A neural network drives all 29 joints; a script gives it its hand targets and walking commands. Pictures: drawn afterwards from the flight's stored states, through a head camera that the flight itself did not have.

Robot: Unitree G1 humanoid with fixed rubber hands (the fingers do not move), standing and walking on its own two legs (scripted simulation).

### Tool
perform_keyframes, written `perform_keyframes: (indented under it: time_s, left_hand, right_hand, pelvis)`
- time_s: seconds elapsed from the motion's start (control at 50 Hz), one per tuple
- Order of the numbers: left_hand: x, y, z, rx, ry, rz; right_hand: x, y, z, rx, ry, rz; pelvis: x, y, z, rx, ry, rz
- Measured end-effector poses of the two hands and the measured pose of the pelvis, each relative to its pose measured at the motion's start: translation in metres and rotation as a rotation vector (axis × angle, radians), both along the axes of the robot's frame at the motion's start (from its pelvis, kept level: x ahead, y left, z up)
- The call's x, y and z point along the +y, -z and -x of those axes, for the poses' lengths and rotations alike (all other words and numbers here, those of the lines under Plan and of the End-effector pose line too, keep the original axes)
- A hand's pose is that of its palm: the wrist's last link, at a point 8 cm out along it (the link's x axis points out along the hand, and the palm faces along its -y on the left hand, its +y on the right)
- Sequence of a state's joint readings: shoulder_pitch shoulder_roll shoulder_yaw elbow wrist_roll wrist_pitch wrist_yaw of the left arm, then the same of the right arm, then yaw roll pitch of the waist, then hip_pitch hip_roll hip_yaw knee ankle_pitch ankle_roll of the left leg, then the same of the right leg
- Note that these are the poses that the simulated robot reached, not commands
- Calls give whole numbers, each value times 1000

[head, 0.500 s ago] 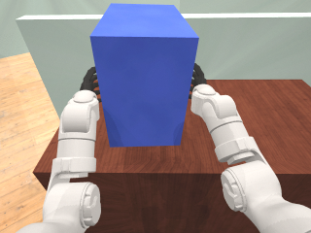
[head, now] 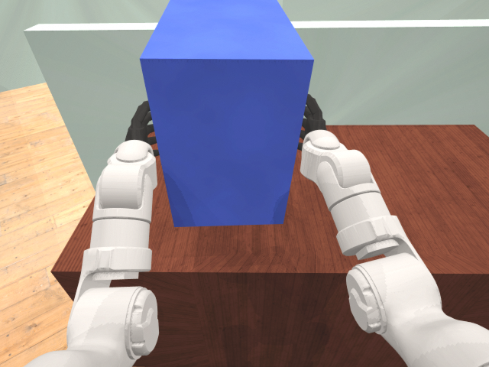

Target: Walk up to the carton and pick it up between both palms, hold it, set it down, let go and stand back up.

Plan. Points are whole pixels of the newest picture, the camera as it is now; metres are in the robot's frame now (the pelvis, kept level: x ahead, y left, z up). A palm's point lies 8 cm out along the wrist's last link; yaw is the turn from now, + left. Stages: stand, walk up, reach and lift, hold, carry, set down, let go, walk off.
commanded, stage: set down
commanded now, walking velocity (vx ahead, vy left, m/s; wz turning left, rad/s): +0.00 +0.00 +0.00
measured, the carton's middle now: (226, 106) +0.45 +0.01 +0.25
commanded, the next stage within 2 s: none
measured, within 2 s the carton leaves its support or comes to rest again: neither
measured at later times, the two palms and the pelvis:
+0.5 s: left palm (156, 154) +0.42 +0.14 +0.19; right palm (309, 156) +0.41 -0.13 +0.17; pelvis +0.01 -0.01 +0.00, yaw +0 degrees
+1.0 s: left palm (162, 168) +0.42 +0.13 +0.15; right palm (309, 163) +0.41 -0.13 +0.15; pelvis +0.01 -0.01 +0.00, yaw +0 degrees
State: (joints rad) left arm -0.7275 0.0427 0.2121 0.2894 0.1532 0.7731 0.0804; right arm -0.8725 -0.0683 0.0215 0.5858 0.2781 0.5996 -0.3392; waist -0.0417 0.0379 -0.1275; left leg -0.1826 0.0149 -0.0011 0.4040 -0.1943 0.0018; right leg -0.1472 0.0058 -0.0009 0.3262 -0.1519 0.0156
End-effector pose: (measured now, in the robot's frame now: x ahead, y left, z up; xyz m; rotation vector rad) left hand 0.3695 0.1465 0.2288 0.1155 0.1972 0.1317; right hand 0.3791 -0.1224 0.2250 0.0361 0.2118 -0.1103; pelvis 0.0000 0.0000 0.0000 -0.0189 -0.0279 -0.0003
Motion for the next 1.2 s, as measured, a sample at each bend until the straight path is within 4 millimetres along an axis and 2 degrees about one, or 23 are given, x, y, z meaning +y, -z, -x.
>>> perform_keyframes:
  time_s: [0.06, 0.2, 0.3, 0.62, 0.74, 0.9, 1.04, 1.2]
  left_hand:
    - [-3, 3, -9, -10, 16, 14]
    - [-7, 27, -30, 35, 34, 9]
    - [-10, 40, -41, 27, 38, 9]
    - [-8, 45, -45, 5, 41, 29]
    - [-9, 58, -46, 25, 53, 33]
    - [-11, 66, -51, 16, 63, 32]
    - [-13, 82, -54, 52, 72, 30]
    - [-14, 85, -57, 40, 76, 28]
  right_hand:
    - [-3, 3, -3, -17, 21, -8]
    - [-6, 36, -17, 20, 46, -17]
    - [-9, 49, -27, 9, 53, -40]
    - [-8, 52, -29, -21, 62, -40]
    - [-9, 57, -29, -7, 61, 23]
    - [-10, 64, -31, -22, 73, 11]
    - [-12, 75, -33, 2, 80, 19]
    - [-13, 79, -35, -13, 88, 8]
  pelvis:
    - [-2, 0, 0, 1, 0, -2]
    - [-7, -1, -2, -2, 0, -9]
    - [-9, -2, -4, 1, 1, -10]
    - [-6, -2, -9, -5, 1, -5]
    - [-6, -2, -9, -6, 1, -5]
    - [-6, -2, -12, -1, 1, -5]
    - [-5, -3, -14, 4, 1, -4]
    - [-5, -3, -16, 7, 1, -4]
